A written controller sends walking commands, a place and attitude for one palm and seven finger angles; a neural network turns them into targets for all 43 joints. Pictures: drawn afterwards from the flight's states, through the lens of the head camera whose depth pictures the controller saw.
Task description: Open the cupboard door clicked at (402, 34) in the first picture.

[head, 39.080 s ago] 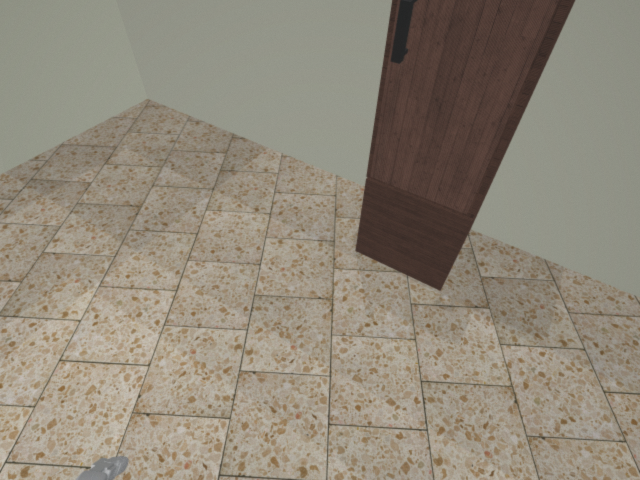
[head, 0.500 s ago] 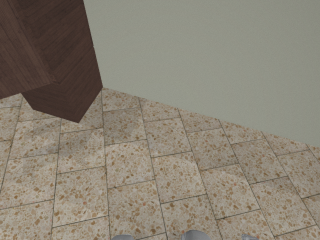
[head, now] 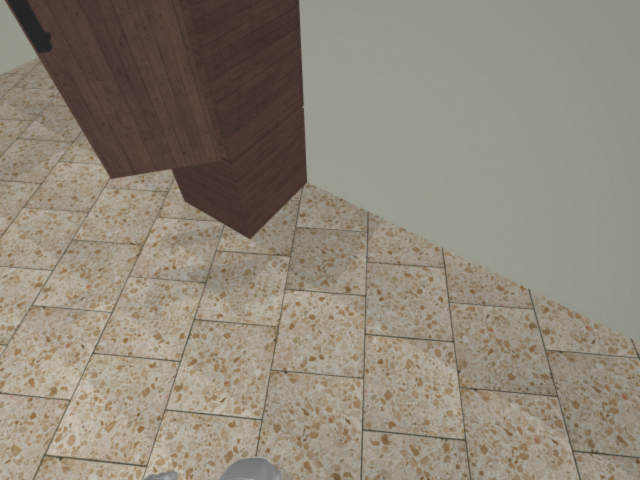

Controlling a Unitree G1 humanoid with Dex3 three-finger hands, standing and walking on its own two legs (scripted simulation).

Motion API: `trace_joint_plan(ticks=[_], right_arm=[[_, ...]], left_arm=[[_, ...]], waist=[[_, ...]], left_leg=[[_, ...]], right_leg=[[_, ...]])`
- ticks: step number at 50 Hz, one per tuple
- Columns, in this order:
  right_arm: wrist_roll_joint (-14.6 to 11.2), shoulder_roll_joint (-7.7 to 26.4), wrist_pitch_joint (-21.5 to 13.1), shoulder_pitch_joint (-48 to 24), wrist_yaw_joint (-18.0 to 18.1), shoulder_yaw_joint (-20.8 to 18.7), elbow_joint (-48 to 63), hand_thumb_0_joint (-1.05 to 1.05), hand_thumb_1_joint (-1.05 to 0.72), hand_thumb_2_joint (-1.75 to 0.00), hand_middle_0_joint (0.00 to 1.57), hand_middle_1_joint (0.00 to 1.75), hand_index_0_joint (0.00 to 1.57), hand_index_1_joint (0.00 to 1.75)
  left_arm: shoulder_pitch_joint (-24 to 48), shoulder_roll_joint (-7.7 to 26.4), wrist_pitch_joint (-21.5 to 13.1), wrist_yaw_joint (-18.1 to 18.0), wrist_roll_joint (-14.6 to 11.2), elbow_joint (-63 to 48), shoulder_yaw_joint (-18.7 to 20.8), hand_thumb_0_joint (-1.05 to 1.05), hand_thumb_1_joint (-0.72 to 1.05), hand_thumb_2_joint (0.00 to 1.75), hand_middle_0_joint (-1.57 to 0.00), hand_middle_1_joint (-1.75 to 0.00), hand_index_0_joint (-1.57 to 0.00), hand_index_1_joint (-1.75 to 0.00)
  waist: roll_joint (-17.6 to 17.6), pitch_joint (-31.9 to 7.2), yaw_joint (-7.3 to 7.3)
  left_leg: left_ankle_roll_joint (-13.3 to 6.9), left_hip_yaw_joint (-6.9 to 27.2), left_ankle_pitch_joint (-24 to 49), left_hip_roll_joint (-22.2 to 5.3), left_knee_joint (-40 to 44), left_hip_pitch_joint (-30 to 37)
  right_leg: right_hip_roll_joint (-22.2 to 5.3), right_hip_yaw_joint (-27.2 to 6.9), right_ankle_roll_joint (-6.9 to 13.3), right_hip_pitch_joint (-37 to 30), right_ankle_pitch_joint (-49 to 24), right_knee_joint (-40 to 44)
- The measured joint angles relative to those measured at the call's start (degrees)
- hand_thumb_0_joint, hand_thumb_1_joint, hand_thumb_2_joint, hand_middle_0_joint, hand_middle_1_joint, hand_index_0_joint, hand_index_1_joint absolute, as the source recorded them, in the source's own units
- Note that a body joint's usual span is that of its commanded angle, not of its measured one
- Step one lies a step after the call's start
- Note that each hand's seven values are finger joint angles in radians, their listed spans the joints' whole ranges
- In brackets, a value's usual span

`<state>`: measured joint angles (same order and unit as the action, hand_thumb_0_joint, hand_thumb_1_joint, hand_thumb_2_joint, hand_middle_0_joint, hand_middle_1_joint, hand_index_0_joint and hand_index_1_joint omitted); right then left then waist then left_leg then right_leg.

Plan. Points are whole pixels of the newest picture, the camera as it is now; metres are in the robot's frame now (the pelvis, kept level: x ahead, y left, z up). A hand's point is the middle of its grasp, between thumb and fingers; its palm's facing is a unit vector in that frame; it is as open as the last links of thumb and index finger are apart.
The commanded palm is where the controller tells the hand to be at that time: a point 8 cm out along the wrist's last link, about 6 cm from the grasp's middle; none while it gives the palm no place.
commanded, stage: turn to face it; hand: left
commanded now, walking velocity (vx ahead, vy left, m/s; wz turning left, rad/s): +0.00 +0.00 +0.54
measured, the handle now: (28, 11) +0.92 +0.63 +0.13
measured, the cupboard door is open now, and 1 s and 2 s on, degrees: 49 49 49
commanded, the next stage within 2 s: take the last steps up to it in 0.46 s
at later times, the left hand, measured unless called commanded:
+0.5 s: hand out of the picture +0.04 +0.22 -0.16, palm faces +0.27 -0.92 -0.28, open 7.4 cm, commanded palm none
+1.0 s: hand out of the picture +0.01 +0.27 -0.18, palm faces +0.40 -0.90 -0.18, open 7.4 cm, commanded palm none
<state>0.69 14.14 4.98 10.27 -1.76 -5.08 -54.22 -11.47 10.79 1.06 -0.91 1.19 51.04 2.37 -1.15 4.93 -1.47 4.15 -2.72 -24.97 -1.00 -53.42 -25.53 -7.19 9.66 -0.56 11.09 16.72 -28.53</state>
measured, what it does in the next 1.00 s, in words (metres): steps on the spot, turning left: left foot, then right foot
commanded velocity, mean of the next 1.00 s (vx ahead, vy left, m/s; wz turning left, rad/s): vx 0.14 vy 0.05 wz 0.25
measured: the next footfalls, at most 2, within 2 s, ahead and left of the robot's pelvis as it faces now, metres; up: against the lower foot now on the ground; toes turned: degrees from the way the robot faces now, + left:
left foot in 0.12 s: +0.04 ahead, +0.14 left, +0.00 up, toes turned +9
right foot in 0.44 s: +0.08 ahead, -0.11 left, +0.00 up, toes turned +8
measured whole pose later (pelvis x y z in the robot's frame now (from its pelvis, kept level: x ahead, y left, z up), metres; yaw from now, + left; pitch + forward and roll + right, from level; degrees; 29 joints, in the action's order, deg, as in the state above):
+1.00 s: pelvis +0.05 +0.07 +0.00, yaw +21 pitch +0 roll -1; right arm 1.2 8.4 -2.7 17.9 0.9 -1.1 -58.9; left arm -13.8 13.1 1.2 1.2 1.5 59.1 4.1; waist -2.6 2.0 0.5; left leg -4.9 -4.7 -14.8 2.7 -21.1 -6.6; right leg -6.3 3.8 -1.4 29.6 17.7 -62.0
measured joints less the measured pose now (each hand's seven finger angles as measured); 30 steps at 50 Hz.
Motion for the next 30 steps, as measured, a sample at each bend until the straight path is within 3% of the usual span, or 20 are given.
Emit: trace_joint_plan(ticks=[3, 5, 6, 9, 13, 18, 21, 22, 24, 27, 30], right_arm=[[-0.15, -0.19, -0.43, -1.26, 0.00, 0.46, 0.32, 0.01, -0.91, -0.90, 0.20, 0.30, 0.19, 0.30], [-0.13, -0.15, -1.12, -1.93, -0.01, 0.79, 0.97, 0.01, -0.91, -0.90, 0.20, 0.30, 0.19, 0.30], [-0.04, 0.28, -1.70, -1.97, -0.03, 0.93, 1.61, 0.01, -0.91, -0.90, 0.20, 0.30, 0.19, 0.30], [0.33, -1.02, -2.94, -3.24, 0.73, 1.34, 2.04, 0.01, -0.91, -0.90, 0.20, 0.30, 0.20, 0.30], [0.73, -1.94, -3.39, -2.85, 1.88, 2.09, 2.23, 0.00, -0.90, -0.90, 0.20, 0.30, 0.20, 0.30], [0.88, -2.39, -3.18, -2.37, 2.29, 2.66, 1.26, 0.00, -0.90, -0.90, 0.20, 0.30, 0.20, 0.30], [0.58, -2.66, -2.63, -1.82, 2.15, 2.67, 0.60, 0.00, -0.90, -0.90, 0.20, 0.30, 0.20, 0.30], [0.28, -2.76, -2.46, -1.47, 2.01, 2.61, 0.49, 0.00, -0.90, -0.90, 0.20, 0.30, 0.20, 0.30], [-0.05, -2.20, -1.74, -1.56, 1.80, 2.10, -0.17, 0.00, -0.90, -0.90, 0.20, 0.30, 0.20, 0.30], [0.00, -1.48, -0.77, -1.54, 1.33, 1.39, -1.26, 0.01, -0.90, -0.90, 0.20, 0.30, 0.20, 0.30], [-0.11, -1.69, -0.64, -1.50, 1.08, 1.28, -1.95, 0.01, -0.90, -0.90, 0.20, 0.30, 0.20, 0.30]], left_arm=[[-0.89, 0.42, -0.24, 0.34, 0.17, 0.52, 0.17, 0.01, 0.91, 0.90, -0.21, -0.30, -0.20, -0.30], [-1.85, 1.01, -0.05, 0.57, -0.05, 0.95, 0.52, 0.01, 0.90, 0.90, -0.21, -0.30, -0.20, -0.30], [-2.61, 1.19, 0.23, 0.70, -0.30, 1.00, 0.70, 0.01, 0.90, 0.90, -0.21, -0.30, -0.20, -0.30], [-2.10, 3.35, 2.33, 0.38, -0.56, 2.38, 1.50, 0.01, 0.91, 0.90, -0.21, -0.30, -0.20, -0.30], [-0.94, 4.27, 3.27, 0.36, -0.36, 3.29, 2.24, 0.01, 0.91, 0.90, -0.20, -0.30, -0.20, -0.30], [0.36, 3.71, 2.28, 0.50, -0.61, 2.19, 1.94, 0.01, 0.91, 0.90, -0.20, -0.30, -0.19, -0.30], [0.31, 3.17, 1.20, 0.49, -0.70, 1.54, 1.55, 0.01, 0.91, 0.90, -0.20, -0.30, -0.19, -0.30], [-0.08, 3.15, 0.58, 0.42, -0.52, 1.27, 1.42, 0.01, 0.91, 0.90, -0.20, -0.30, -0.19, -0.30], [-0.06, 1.89, -0.12, 0.20, -0.11, 1.64, 0.99, 0.01, 0.91, 0.90, -0.20, -0.30, -0.19, -0.30], [-0.97, 0.06, -0.39, 0.00, -0.01, 1.88, 0.28, 0.01, 0.91, 0.90, -0.20, -0.30, -0.20, -0.30], [-1.94, -0.77, -0.50, -0.04, 0.08, 2.56, 0.02, 0.01, 0.91, 0.90, -0.20, -0.30, -0.20, -0.30]], waist=[[-1.32, 0.60, 1.04], [-1.79, 0.54, 1.40], [-1.09, -0.09, 1.45], [-2.90, 0.32, 1.89], [-1.70, -0.45, 2.09], [0.78, -0.73, 2.01], [1.60, -1.30, 1.96], [1.31, -1.83, 2.09], [2.55, -1.56, 2.06], [3.19, -1.44, 1.96], [1.92, -1.17, 1.75]], left_leg=[[-0.44, -1.53, 0.42, -0.12, 9.21, 3.95], [-1.12, -2.19, 5.44, 0.13, 16.99, 7.38], [-2.48, -1.35, 10.46, -0.32, 20.55, 8.65], [-5.20, -0.53, 8.04, 1.05, 16.93, 6.67], [-4.88, 1.75, 8.38, 1.14, 19.69, 7.43], [-4.49, 4.45, 10.48, 1.22, 22.81, 8.69], [-3.57, 5.63, 9.88, 1.56, 21.54, 8.27], [-3.21, 5.71, 9.13, 2.06, 20.05, 7.49], [-2.95, 6.06, 1.38, 2.34, 11.74, 4.77], [-2.56, 4.88, -1.39, 2.58, -3.05, 0.44], [-1.81, 2.93, -0.90, 1.83, -5.63, 0.04]], right_leg=[[-1.68, 1.91, -0.82, 0.58, 1.61, -2.45], [-2.76, 3.15, -1.69, 1.67, 3.53, -5.72], [-2.77, 3.76, -2.20, 3.13, 4.79, -8.63], [-1.73, -2.47, -3.48, 9.52, 14.11, -23.67], [1.24, -5.97, -3.54, 14.11, 11.43, -31.35], [3.39, -6.99, -3.30, 11.86, 9.69, -21.13], [4.45, -6.49, -2.94, 6.99, 3.26, -9.22], [4.30, -6.62, -1.23, 5.41, 1.03, -5.15], [4.37, -5.58, 1.02, 5.18, 1.27, -5.96], [3.73, -4.12, 0.90, 3.30, 1.13, -3.96], [2.85, -3.34, 0.49, 1.51, -0.29, -0.89]])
